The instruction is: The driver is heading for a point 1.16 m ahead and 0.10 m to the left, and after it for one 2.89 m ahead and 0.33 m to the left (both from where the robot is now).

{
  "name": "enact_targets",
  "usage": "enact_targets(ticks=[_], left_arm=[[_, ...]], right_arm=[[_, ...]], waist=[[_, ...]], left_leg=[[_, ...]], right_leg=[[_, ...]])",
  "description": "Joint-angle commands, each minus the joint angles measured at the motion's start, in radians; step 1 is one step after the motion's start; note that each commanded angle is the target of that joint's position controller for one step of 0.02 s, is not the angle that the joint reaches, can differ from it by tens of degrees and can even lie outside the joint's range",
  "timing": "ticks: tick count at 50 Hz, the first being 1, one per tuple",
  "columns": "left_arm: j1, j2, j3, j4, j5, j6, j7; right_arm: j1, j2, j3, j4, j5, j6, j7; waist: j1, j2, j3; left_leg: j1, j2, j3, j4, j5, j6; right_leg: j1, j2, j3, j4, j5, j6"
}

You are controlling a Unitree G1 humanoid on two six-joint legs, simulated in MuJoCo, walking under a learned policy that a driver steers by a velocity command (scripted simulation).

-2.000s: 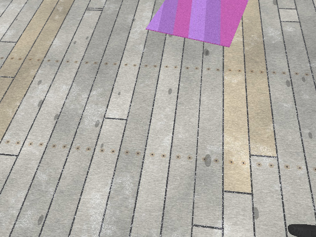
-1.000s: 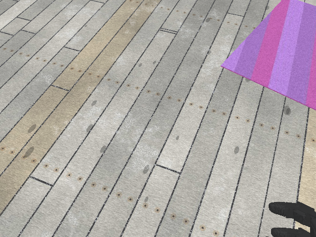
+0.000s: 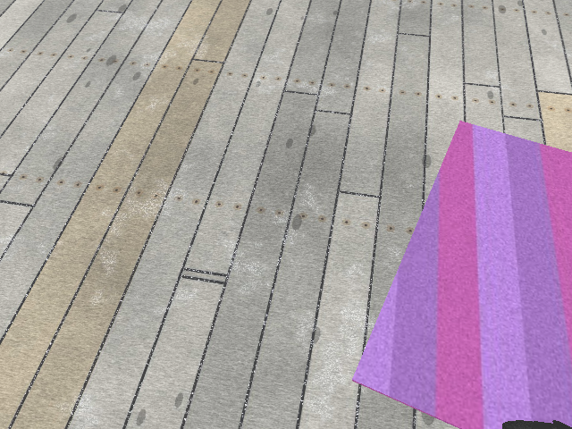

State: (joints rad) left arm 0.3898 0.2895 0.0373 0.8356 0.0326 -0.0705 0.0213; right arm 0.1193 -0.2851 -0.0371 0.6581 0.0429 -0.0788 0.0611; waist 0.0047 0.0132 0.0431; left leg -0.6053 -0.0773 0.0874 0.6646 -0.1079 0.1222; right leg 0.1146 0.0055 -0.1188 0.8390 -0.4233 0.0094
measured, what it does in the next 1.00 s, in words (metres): walks ahead: right foot, then left foot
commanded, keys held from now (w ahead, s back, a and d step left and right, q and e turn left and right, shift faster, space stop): w+q+shift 0.34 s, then w+e+shift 0.66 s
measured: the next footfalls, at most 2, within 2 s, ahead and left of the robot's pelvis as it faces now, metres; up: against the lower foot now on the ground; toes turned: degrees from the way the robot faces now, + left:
right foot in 0.40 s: +0.64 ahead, -0.06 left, +0.00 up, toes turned +28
left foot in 0.78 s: +0.84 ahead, +0.30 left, +0.00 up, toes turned +6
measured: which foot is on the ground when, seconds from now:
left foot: down 0.00-0.38, up 0.40-0.76, down 0.78-1.00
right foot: up 0.00-0.38, down 0.40-0.80, up 0.82-1.00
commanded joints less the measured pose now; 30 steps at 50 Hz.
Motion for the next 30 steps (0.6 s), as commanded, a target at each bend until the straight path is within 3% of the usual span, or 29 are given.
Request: enact_targets(ticks=[1,2,3,4,5,6,7,8,10,12,14,17,18,19,20,21,22,23,24,25,26,27,28,30], left_arm=[[-0.070,0.075,-0.018,-0.214,-0.056,-0.100,-0.039],[-0.181,0.104,-0.010,-0.252,-0.081,-0.117,-0.041],[-0.219,0.091,-0.014,-0.266,-0.066,-0.124,-0.034],[-0.222,0.082,-0.013,-0.260,-0.038,-0.122,-0.028],[-0.190,0.081,-0.009,-0.252,-0.022,-0.109,-0.027],[-0.170,0.090,-0.005,-0.250,-0.017,-0.096,-0.025],[-0.172,0.096,-0.003,-0.252,-0.013,-0.084,-0.021],[-0.212,0.098,-0.004,-0.269,-0.008,-0.077,-0.018],[-0.358,0.055,-0.019,-0.329,0.009,-0.077,-0.016],[-0.446,0.015,-0.027,-0.362,-0.002,-0.081,-0.021],[-0.472,0.049,-0.006,-0.378,-0.032,-0.084,-0.018],[-0.478,0.115,0.027,-0.389,-0.066,-0.091,-0.011],[-0.378,0.149,0.048,-0.364,-0.070,-0.095,-0.010],[-0.204,0.174,0.066,-0.330,-0.071,-0.095,-0.009],[0.065,0.191,0.068,-0.279,-0.065,-0.082,-0.003],[0.155,0.294,0.086,-0.208,-0.027,-0.077,-0.022],[0.178,0.200,0.076,-0.188,-0.043,-0.079,-0.037],[0.121,0.101,0.056,-0.191,-0.048,-0.066,-0.028],[0.080,0.094,0.050,-0.185,-0.033,-0.053,-0.031],[0.070,0.106,0.051,-0.173,-0.029,-0.048,-0.041],[0.049,0.082,0.042,-0.165,-0.023,-0.049,-0.043],[0.042,0.043,0.029,-0.157,-0.029,-0.047,-0.048],[0.025,0.043,0.029,-0.155,-0.044,-0.045,-0.048],[-0.013,0.075,0.036,-0.156,-0.070,-0.041,-0.036]], right_arm=[[0.423,-0.195,-0.081,0.027,-0.038,0.008,-0.026],[0.400,-0.154,-0.070,0.022,-0.049,-0.005,-0.030],[0.339,-0.133,-0.062,0.020,-0.044,-0.016,-0.019],[0.271,-0.121,-0.057,0.004,-0.040,-0.025,-0.015],[0.220,-0.112,-0.051,-0.014,-0.043,-0.024,-0.020],[0.194,-0.111,-0.052,-0.017,-0.032,-0.021,-0.023],[0.190,-0.106,-0.050,-0.014,-0.020,-0.018,-0.030],[0.198,-0.094,-0.045,-0.008,-0.010,-0.018,-0.038],[0.210,-0.109,-0.046,0.006,-0.001,-0.013,-0.058],[0.250,-0.127,-0.053,0.030,0.000,-0.002,-0.068],[0.290,-0.143,-0.061,0.052,0.010,0.000,-0.072],[0.297,-0.129,-0.066,0.071,0.012,0.006,-0.082],[0.295,-0.135,-0.068,0.082,-0.005,0.012,-0.082],[0.279,-0.141,-0.066,0.085,-0.033,0.019,-0.075],[0.220,-0.094,-0.043,0.049,-0.071,0.021,-0.064],[0.471,0.058,-0.002,0.042,-0.021,0.004,-0.050],[0.452,-0.005,0.012,0.069,0.022,0.001,-0.054],[0.265,-0.073,0.003,0.038,0.010,-0.005,-0.051],[0.113,-0.078,0.008,-0.004,-0.022,-0.022,-0.048],[-0.007,-0.064,0.010,-0.044,-0.053,-0.045,-0.046],[-0.016,-0.045,0.010,-0.064,-0.054,-0.056,-0.039],[-0.014,-0.029,0.015,-0.065,-0.052,-0.059,-0.035],[0.021,-0.026,0.018,-0.062,-0.050,-0.060,-0.033],[-0.012,-0.026,0.027,-0.081,-0.061,-0.065,-0.031]], waist=[[-0.165,0.195,-0.450],[-0.149,0.089,-0.282],[-0.081,-0.093,-0.161],[-0.030,-0.124,-0.104],[0.018,-0.109,-0.059],[0.043,-0.060,-0.030],[0.051,-0.050,-0.005],[0.044,-0.054,0.027],[-0.003,-0.024,0.082],[-0.060,0.025,0.055],[-0.086,0.059,0.016],[-0.067,0.094,-0.002],[-0.012,0.107,-0.071],[0.087,0.125,-0.185],[0.201,0.130,-0.347],[0.057,-0.430,-0.511],[0.101,-0.478,-0.455],[0.142,-0.299,-0.253],[0.137,-0.094,-0.144],[0.122,-0.011,-0.050],[0.067,-0.041,-0.039],[0.040,-0.054,-0.034],[0.004,-0.093,-0.035],[-0.028,-0.077,0.014]], left_leg=[[1.150,0.322,-0.996,-0.358,-0.653,0.310],[1.007,0.304,-0.927,-0.410,-0.604,0.245],[0.800,0.272,-0.851,-0.430,-0.475,0.215],[0.640,0.228,-0.772,-0.428,-0.350,0.221],[0.524,0.172,-0.685,-0.449,-0.254,0.221],[0.456,0.146,-0.637,-0.458,-0.181,0.229],[0.397,0.127,-0.591,-0.462,-0.130,0.228],[0.317,0.104,-0.535,-0.469,-0.075,0.214],[0.170,0.043,-0.453,-0.470,0.028,0.183],[0.091,0.008,-0.425,-0.458,0.001,0.124],[0.148,0.028,-0.490,-0.436,-0.069,0.096],[0.368,0.070,-0.566,-0.305,0.014,0.060],[0.467,0.081,-0.533,-0.197,0.230,0.047],[0.509,0.079,-0.472,-0.012,0.456,0.017],[0.364,0.083,-0.428,0.301,0.442,-0.006],[0.009,-0.089,-0.328,0.736,-0.259,-0.075],[-0.179,-0.023,-0.295,0.844,-0.377,-0.066],[-0.261,0.039,-0.274,0.832,-0.327,-0.038],[-0.234,0.063,-0.235,0.773,-0.284,-0.028],[-0.207,0.070,-0.216,0.678,-0.285,-0.026],[-0.172,0.098,-0.230,0.603,-0.276,-0.027],[-0.131,0.106,-0.224,0.527,-0.265,-0.033],[-0.107,0.116,-0.228,0.443,-0.259,-0.048],[-0.034,0.142,-0.221,0.238,-0.240,-0.079]], right_leg=[[-0.946,0.066,0.298,0.796,-0.028,-0.036],[-0.976,0.021,0.297,0.700,0.037,-0.073],[-0.924,-0.013,0.283,0.598,0.083,-0.081],[-0.858,-0.036,0.287,0.512,0.103,-0.072],[-0.798,-0.058,0.291,0.470,0.117,-0.056],[-0.784,-0.069,0.279,0.418,0.119,-0.033],[-0.777,-0.085,0.263,0.351,0.116,-0.010],[-0.750,-0.091,0.238,0.253,0.133,0.008],[-0.668,-0.054,0.174,0.025,0.310,0.040],[-0.504,0.001,0.142,-0.182,0.515,0.052],[-0.408,0.029,0.179,-0.288,0.600,0.064],[-0.411,0.018,0.236,-0.393,0.522,0.050],[-0.352,0.024,0.200,-0.381,0.495,0.027],[-0.200,0.011,0.154,-0.340,0.477,-0.008],[0.104,-0.101,0.257,-0.205,0.314,-0.069],[0.438,-0.361,0.891,-0.391,-0.052,-0.309],[0.432,-0.394,1.165,-0.531,-0.379,-0.338],[0.302,-0.326,1.015,-0.548,-0.361,-0.296],[0.139,-0.263,0.867,-0.552,-0.159,-0.264],[-0.002,-0.205,0.776,-0.566,0.035,-0.250],[-0.066,-0.173,0.719,-0.576,0.118,-0.253],[-0.108,-0.138,0.678,-0.604,0.160,-0.252],[-0.144,-0.139,0.669,-0.608,0.188,-0.273],[-0.290,-0.156,0.632,-0.636,0.217,-0.279]])
Velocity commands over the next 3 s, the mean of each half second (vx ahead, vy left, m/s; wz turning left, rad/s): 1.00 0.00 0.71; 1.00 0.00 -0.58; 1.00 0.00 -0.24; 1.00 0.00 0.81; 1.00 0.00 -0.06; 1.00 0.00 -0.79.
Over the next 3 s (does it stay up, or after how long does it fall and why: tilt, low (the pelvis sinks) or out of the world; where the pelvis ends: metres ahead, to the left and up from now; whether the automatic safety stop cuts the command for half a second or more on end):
stays up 2.61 0.26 -0.01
